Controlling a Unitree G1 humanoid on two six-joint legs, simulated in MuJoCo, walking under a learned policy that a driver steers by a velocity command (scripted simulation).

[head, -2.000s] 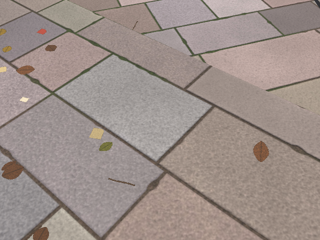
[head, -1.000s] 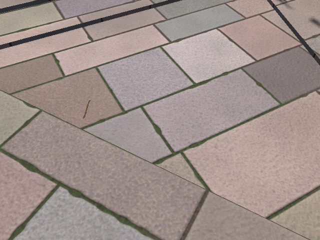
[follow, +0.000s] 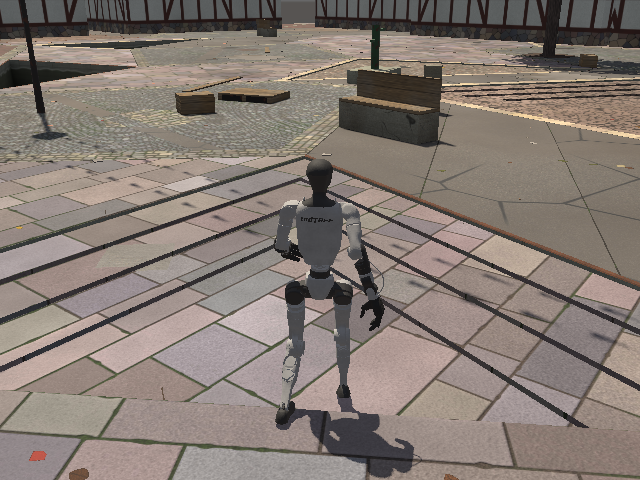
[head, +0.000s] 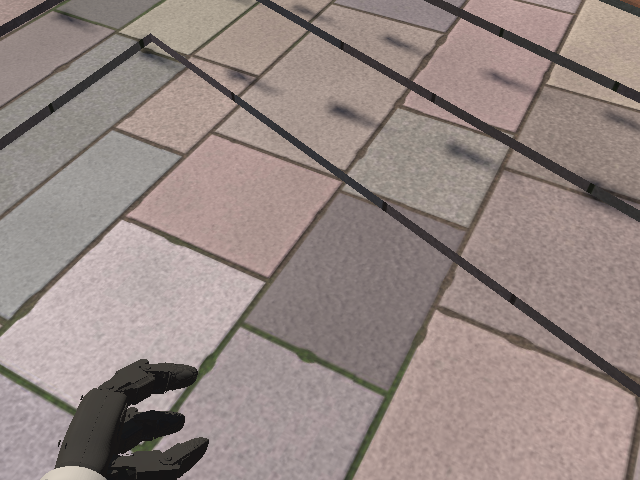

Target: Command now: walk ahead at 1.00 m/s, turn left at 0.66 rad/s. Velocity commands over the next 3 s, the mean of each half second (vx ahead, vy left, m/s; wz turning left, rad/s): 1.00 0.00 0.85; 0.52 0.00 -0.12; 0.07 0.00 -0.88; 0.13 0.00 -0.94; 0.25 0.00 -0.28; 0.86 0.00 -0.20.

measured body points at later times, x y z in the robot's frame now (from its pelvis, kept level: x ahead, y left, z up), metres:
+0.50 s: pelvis +0.44 +0.09 -0.09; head +0.46 +0.09 +0.36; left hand +0.47 +0.36 -0.19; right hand +0.64 -0.14 -0.21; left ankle +0.43 +0.10 -0.81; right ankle +0.47 -0.09 -0.70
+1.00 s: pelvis +0.80 +0.18 -0.07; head +0.86 +0.19 +0.37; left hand +0.72 +0.45 -0.19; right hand +1.07 +0.02 -0.18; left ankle +0.78 +0.35 -0.72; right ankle +0.90 +0.18 -0.81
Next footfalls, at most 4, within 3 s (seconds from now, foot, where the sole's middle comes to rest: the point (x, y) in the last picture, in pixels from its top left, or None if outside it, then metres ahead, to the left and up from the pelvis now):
0.02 right None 0.10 -0.13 -0.84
0.34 left None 0.47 0.12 -0.84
0.76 right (186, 345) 0.93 0.20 -0.84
1.42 left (119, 336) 0.98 0.37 -0.84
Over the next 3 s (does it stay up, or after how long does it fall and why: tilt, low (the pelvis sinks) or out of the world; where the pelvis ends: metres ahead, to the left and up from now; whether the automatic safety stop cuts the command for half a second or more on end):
stays up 1.25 0.02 -0.08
